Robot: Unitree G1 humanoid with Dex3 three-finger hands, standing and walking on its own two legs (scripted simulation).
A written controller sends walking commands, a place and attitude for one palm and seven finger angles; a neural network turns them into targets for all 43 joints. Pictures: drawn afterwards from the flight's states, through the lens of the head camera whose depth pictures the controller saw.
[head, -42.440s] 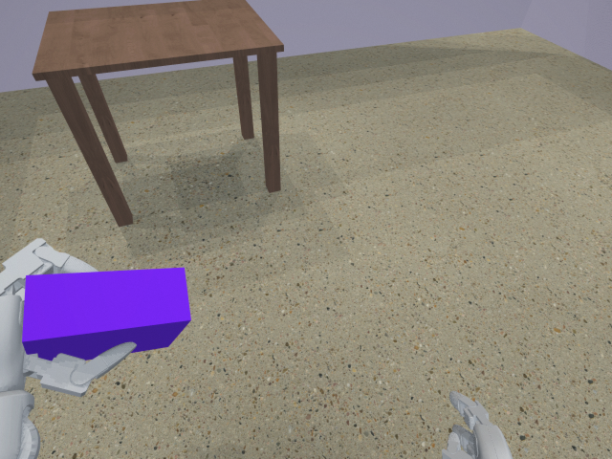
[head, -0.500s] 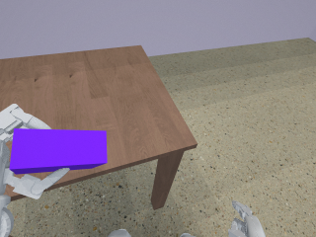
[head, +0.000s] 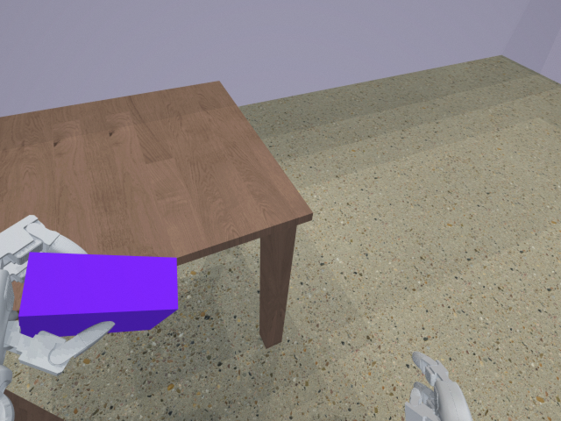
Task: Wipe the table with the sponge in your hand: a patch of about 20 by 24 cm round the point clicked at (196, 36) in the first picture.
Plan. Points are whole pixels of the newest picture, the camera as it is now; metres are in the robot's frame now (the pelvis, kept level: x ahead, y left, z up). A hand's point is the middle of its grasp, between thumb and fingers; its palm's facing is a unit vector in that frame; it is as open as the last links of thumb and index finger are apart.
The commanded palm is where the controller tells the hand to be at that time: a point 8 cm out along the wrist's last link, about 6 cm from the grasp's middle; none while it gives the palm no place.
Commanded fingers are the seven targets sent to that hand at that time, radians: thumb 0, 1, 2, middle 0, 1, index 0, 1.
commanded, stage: stop stepping back and stand still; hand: left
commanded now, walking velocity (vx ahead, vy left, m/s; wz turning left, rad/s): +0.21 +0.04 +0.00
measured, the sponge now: (123, 297) +0.23 +0.19 +0.13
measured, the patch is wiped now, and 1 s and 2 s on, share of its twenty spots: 1.00 1.00 1.00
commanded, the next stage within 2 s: stand and wait in 0.90 s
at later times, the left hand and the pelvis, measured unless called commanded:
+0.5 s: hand out of the picture +0.08 +0.22 +0.16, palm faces +0.39 -0.85 -0.35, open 9.9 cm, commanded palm +0.03 +0.27 +0.18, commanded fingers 0.00 0.10 1.30 -1.20 -1.60 -1.20 -1.60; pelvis -0.12 -0.01 -0.02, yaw +1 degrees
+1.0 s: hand out of the picture +0.04 +0.19 +0.17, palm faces +0.38 -0.83 -0.40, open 9.9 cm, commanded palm -0.01 +0.24 +0.18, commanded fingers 0.00 0.10 1.30 -1.20 -1.60 -1.20 -1.60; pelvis -0.16 -0.05 +0.00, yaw +2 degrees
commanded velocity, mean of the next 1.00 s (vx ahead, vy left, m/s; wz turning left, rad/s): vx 0.18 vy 0.03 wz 0.00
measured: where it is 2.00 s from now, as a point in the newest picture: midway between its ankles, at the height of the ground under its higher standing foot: outside the picture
